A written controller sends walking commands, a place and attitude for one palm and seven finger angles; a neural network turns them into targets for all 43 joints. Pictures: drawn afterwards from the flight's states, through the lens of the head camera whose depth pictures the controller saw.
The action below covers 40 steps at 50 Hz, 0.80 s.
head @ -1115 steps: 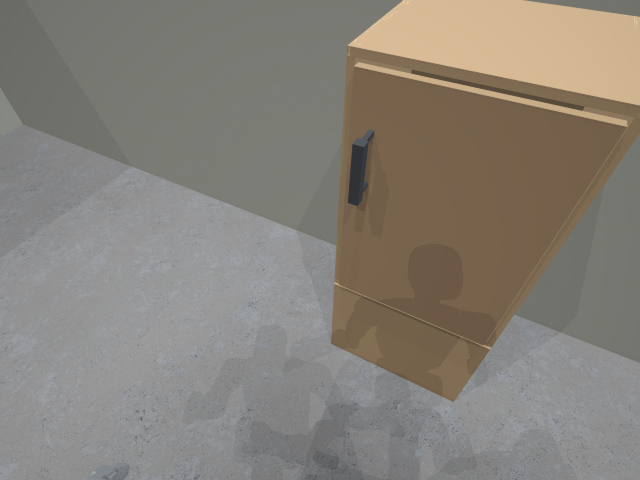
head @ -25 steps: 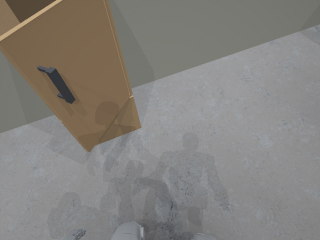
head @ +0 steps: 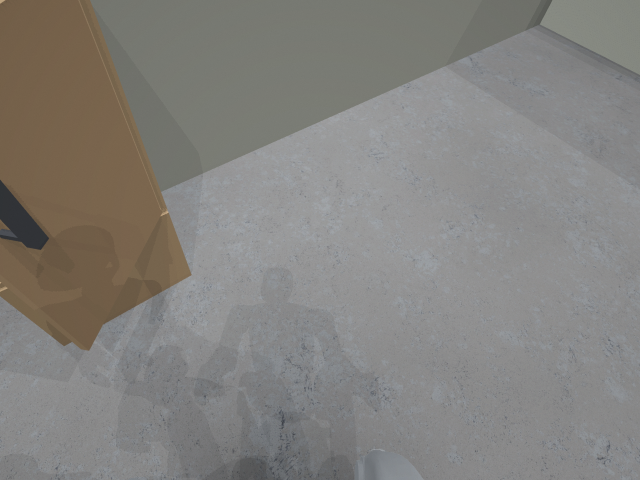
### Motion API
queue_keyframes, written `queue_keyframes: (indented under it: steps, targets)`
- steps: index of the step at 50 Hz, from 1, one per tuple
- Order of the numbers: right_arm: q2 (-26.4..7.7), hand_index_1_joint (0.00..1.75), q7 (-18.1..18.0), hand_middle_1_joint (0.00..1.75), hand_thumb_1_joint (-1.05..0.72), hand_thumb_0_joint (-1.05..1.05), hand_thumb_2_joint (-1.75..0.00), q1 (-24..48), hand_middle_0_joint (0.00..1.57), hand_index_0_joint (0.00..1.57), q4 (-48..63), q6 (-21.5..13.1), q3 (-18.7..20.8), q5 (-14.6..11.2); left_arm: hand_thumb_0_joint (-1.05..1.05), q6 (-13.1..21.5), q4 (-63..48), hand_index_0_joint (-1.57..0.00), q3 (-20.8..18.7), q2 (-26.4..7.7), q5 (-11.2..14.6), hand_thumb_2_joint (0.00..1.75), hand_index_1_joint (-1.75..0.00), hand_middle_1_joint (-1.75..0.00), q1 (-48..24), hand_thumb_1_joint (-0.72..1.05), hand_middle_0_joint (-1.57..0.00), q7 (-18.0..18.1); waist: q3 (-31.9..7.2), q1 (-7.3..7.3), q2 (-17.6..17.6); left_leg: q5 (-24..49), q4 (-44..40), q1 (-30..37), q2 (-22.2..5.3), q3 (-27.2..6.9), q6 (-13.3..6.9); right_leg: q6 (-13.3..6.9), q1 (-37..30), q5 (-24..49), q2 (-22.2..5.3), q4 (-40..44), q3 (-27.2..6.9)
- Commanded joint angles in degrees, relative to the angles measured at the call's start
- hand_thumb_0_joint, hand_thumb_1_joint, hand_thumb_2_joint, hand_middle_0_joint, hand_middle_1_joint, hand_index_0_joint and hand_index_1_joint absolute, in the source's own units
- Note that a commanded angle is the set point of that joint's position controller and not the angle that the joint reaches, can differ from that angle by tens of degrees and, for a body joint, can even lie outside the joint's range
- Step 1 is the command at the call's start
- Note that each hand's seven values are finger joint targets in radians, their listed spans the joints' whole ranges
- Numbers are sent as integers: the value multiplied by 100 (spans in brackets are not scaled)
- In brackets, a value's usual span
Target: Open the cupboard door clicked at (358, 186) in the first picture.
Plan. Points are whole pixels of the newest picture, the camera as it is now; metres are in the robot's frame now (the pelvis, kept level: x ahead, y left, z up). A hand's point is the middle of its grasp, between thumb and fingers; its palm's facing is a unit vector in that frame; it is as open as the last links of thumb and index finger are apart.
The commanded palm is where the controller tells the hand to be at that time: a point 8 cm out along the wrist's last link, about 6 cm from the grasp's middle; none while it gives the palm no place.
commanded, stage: walk to a spot facing it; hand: left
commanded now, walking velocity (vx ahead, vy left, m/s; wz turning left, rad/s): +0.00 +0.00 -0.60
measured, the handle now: out of the picture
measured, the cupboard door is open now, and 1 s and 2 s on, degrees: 42 42 42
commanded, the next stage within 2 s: turn to face it in 1.70 s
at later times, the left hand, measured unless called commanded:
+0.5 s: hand (229, 479) +0.13 +0.13 -0.16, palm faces -0.25 -0.94 -0.21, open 7.4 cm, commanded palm none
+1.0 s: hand (339, 292) +0.44 -0.01 -0.16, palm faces -0.61 -0.77 -0.19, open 7.4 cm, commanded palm none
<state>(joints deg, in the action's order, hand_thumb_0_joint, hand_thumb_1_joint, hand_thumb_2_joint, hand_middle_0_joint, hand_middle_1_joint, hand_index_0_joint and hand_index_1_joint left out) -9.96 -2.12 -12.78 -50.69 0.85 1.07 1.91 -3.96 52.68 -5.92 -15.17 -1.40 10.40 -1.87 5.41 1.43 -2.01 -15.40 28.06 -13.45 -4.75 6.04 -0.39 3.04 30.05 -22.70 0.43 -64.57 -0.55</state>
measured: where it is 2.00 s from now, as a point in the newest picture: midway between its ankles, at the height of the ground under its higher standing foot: (449, 362)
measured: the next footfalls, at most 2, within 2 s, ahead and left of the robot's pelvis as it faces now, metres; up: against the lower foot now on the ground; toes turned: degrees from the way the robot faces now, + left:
right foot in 0.20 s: +0.02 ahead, -0.15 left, +0.00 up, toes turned -13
left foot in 0.64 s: +0.23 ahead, +0.05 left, +0.00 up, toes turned -20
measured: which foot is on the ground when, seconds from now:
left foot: down 0.00-0.20, up 0.22-0.62, down 0.64-1.00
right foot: up 0.00-0.18, down 0.20-0.62, up 0.64-1.00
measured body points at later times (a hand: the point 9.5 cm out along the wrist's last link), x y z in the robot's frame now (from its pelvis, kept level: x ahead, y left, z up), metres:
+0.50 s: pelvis +0.04 -0.05 +0.00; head +0.08 -0.06 +0.45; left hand +0.15 +0.18 -0.15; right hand +0.06 -0.32 -0.14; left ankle +0.13 +0.08 -0.69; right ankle -0.02 -0.14 -0.74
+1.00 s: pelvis +0.22 -0.09 +0.00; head +0.26 -0.11 +0.44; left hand +0.47 +0.03 -0.14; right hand +0.01 -0.22 -0.14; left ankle +0.19 +0.06 -0.74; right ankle +0.23 -0.26 -0.68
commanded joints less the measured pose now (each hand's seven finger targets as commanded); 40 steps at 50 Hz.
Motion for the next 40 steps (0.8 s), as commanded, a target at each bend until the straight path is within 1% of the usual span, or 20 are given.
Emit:
queue_keyframes:
  steps: [1,5,8,9,10,11,12,13,15,17,22,26,29,30,31,32,33,34,37,40]
  targets:
    - [-1126,30,-88,30,-90,0,-90,-473,20,20,193,-145,347,-8,0,138,-528,-20,40,-104,24,90,-30,-30,-335,90,-20,-56,-730,-310,1228,2818,-684,1104,-1246,-421,-599,73,213,-48,-237,723,291]
    - [-1299,30,-8,30,-90,0,-90,-639,20,20,89,-99,430,3,0,206,-573,-20,102,-93,29,90,-30,-30,-468,90,-20,-49,-734,-448,1516,2896,-361,1030,-1422,-241,-606,-91,-536,-304,-110,2147,616]
    - [-1364,30,36,30,-90,0,-90,-394,20,20,139,-64,471,-49,0,250,-387,-20,46,-278,40,90,-30,-30,106,90,-20,-7,-866,-84,1133,2224,365,388,-1324,98,-207,-281,-1827,978,-60,3602,669]
    - [-1167,30,73,30,-90,0,-90,-335,20,20,221,-53,441,-104,0,296,-252,-20,-38,-651,2,90,-30,-30,577,90,-20,47,-1134,151,235,971,1228,-460,-1040,415,101,-539,-2930,1598,-666,4196,-138]
    - [-635,30,127,30,-90,0,-90,37,20,20,548,-44,302,-140,0,367,-121,-20,-185,-1368,-47,90,-30,-30,998,90,-20,145,-1109,428,-1810,-2177,2671,-2179,-69,749,429,-1214,-3678,2461,-2170,4627,-2421]
    - [-849,30,96,30,-90,0,-90,373,20,20,628,28,286,-107,0,347,-58,-20,-213,-1509,52,90,-30,-30,1226,90,-20,236,-998,649,-1577,-2435,3502,-2599,-44,-178,365,-1646,-3436,1938,-2407,4747,-2739]
    - [-826,30,147,30,-90,0,-90,565,20,20,686,16,297,-114,0,343,-122,-20,-186,-1321,63,90,-30,-30,1028,90,-20,250,-493,519,-1071,-1901,3755,-2935,-176,-487,325,-1702,-3131,1007,-2161,4901,-2486]
    - [-847,30,154,30,-90,0,-90,572,20,20,566,16,345,-90,0,377,-186,-20,-151,-1039,44,90,-30,-30,703,90,-20,285,-411,301,-1315,-1405,3852,-2994,-230,-551,375,-1516,-3002,890,-1752,4910,-2395]
    - [-885,30,221,30,-90,0,-90,452,20,20,427,9,384,-55,0,442,-259,-20,-68,-794,50,90,-30,-30,385,90,-20,292,-491,88,-934,-764,3740,-2564,-230,-535,456,-1364,-2716,1110,-1424,4843,-1817]
    - [-778,30,257,30,-90,0,-90,392,20,20,353,-3,377,-51,0,529,-276,-20,-57,-759,36,90,-30,-30,403,90,-20,253,-495,-9,-578,-499,3395,-2250,-143,-417,509,-1351,-2452,1194,-1288,4898,-1613]
    - [-742,30,300,30,-90,0,-90,692,20,20,491,-91,412,-65,0,612,-173,-20,-93,-825,3,90,-30,-30,610,90,-20,172,-216,57,-476,-295,2501,-2139,7,-425,505,-1496,-2260,95,-1241,5214,-1966]
    - [-695,30,292,30,-90,0,-90,862,20,20,623,-222,400,-94,0,618,-128,-20,-118,-871,-18,90,-30,-30,655,90,-20,131,-19,84,-630,-502,1563,-1546,217,-419,417,-1532,-1927,45,-1243,5118,-2209]
    - [-778,30,215,30,-90,0,-90,129,20,20,420,-353,397,-104,0,596,-204,-20,-130,-773,17,90,-30,-30,311,90,-20,119,-248,-322,-489,-27,193,186,405,-337,372,-1255,-1096,207,-883,4463,-1966]
    - [-1005,30,134,30,-90,0,-90,-523,20,20,179,-401,443,-101,0,604,-225,-20,-88,-550,17,90,-30,-30,221,90,-20,99,-585,-599,217,-120,-312,1398,222,-451,323,-1009,-512,323,-480,3679,-1623]
    - [-1625,30,59,30,-90,0,-90,-1294,20,20,9,-459,585,17,0,598,-316,-20,-22,-155,98,90,-30,-30,369,90,-20,42,-1120,-900,1769,-1505,-875,2588,-1268,-2331,-106,-684,628,-372,284,1951,-815]
    - [-1918,30,33,30,-90,0,-90,-1869,20,20,-15,-455,590,73,0,640,-494,-20,36,-83,79,90,-30,-30,225,90,-20,15,-1258,-1027,2372,-2032,-1607,2626,-2482,-3896,-645,-486,1297,-1163,427,247,-169]
    - [-1804,30,21,30,-90,0,-90,-1621,20,20,50,-406,543,60,0,653,-559,-20,3,-235,16,90,-30,-30,-130,90,-20,-17,-709,-945,1374,-2001,-1795,1908,-2597,-3888,-911,-500,1418,-828,-87,-421,-435]
    - [-1436,30,64,30,-90,0,-90,-1208,20,20,160,-425,446,69,0,663,-453,-20,-41,-244,-35,90,-30,-30,-105,90,-20,-51,-366,-672,835,-1637,-1807,1211,-2229,-3284,-808,-476,1349,-299,-251,-762,-354]
    - [-850,30,47,30,-90,0,-90,-744,20,20,132,-530,239,9,0,536,-255,-20,11,8,-73,90,-30,-30,43,90,-20,-168,-65,-251,1032,328,-1665,707,-1458,-1321,-306,-331,1156,752,-537,-838,-107]
    - [-744,30,13,30,-90,0,-90,-1090,20,20,-93,-590,195,-42,0,440,-236,-20,89,188,-41,90,-30,-30,64,90,-20,-184,-357,-238,1122,1953,-1398,1199,-1226,-342,-228,-285,1265,1069,-485,-624,115]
